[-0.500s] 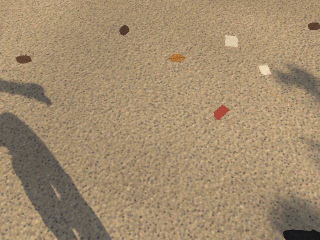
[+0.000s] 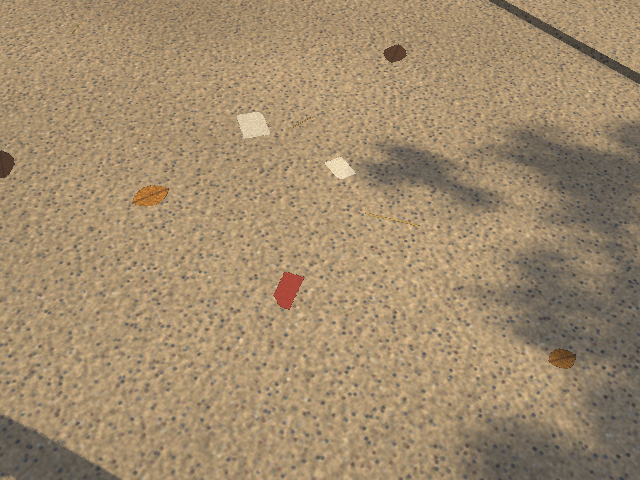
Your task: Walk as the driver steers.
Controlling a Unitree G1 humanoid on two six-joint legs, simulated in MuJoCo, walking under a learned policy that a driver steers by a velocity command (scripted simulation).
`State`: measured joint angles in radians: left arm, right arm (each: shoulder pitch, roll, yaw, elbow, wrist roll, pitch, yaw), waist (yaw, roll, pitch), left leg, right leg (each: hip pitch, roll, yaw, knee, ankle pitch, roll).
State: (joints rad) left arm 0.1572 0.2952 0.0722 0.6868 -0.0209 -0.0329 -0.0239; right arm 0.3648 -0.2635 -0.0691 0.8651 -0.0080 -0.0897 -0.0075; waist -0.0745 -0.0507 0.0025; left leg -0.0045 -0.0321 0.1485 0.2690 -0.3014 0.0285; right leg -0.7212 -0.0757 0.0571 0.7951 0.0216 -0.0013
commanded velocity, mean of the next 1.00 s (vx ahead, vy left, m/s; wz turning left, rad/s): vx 0.27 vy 0.00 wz -0.04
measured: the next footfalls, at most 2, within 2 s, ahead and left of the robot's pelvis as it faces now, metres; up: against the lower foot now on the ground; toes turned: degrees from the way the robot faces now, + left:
right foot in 0.16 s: +0.25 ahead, -0.13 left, +0.00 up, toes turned -8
left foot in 0.62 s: +0.52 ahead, +0.03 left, -0.03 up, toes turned -13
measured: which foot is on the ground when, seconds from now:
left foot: down 0.00-0.16, up 0.18-0.60, down 0.62-1.00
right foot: up 0.00-0.14, down 0.16-0.64, up 0.66-1.00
